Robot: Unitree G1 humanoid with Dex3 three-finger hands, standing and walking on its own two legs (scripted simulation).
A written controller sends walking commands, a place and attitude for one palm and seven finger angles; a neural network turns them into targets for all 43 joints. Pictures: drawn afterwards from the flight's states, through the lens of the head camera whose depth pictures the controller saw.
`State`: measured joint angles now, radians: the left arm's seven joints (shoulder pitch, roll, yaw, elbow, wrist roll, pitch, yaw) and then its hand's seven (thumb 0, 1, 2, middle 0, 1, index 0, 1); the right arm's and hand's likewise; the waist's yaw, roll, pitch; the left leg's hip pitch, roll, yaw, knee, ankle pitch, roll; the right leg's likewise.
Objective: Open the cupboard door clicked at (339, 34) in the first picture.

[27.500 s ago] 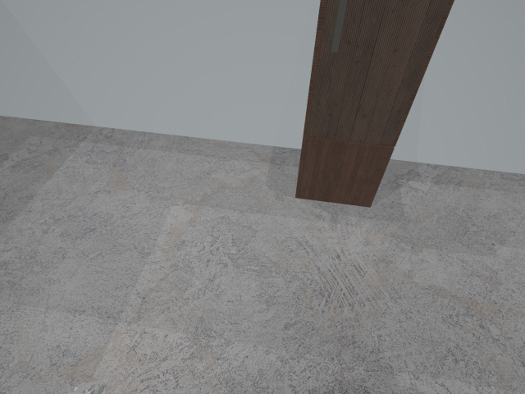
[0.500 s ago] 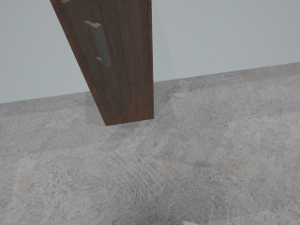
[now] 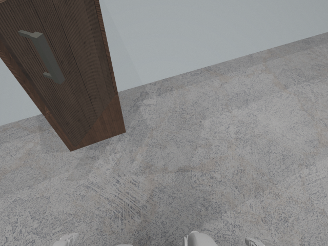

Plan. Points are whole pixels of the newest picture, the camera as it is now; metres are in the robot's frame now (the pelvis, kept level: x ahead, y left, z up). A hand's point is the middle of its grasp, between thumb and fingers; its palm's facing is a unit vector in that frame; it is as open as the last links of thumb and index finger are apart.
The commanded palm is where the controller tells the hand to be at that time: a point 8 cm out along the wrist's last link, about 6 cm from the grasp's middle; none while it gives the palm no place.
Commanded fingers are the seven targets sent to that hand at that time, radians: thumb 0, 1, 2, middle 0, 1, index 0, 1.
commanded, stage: walk to a spot facing it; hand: left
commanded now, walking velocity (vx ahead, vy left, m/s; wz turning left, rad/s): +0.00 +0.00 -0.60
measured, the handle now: (43, 58) +0.53 +0.39 +0.11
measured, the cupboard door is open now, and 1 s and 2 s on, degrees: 44 44 44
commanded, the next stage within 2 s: turn to face it in 1.88 s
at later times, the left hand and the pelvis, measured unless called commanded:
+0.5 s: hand (113, 237) +0.15 +0.15 -0.18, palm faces -0.29 -0.93 -0.21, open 7.4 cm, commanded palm none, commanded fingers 0.00 0.90 0.90 -0.20 -0.30 -0.20 -0.30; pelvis +0.01 -0.02 -0.01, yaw -19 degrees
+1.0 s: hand (171, 196) +0.27 +0.00 -0.16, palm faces -0.58 -0.79 -0.20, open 7.4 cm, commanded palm none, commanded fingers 0.00 0.90 0.90 -0.20 -0.30 -0.20 -0.30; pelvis +0.11 -0.12 +0.00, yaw -36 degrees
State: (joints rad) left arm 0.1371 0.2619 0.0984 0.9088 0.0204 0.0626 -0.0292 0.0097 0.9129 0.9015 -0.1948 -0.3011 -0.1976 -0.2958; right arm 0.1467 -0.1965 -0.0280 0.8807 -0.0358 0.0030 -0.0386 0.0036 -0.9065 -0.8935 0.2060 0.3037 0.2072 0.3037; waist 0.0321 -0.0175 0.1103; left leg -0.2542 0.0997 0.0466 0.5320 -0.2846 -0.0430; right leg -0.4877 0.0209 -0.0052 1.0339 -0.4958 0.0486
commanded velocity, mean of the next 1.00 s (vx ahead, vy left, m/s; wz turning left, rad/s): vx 0.21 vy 0.00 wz -0.55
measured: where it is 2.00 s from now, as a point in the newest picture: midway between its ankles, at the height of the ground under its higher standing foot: (244, 203)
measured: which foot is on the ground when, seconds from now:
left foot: down 0.00-0.12, up 0.14-0.42, down 0.44-0.74, up 0.76-1.00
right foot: up 0.00-0.12, down 0.14-0.44, up 0.46-0.74, down 0.76-1.00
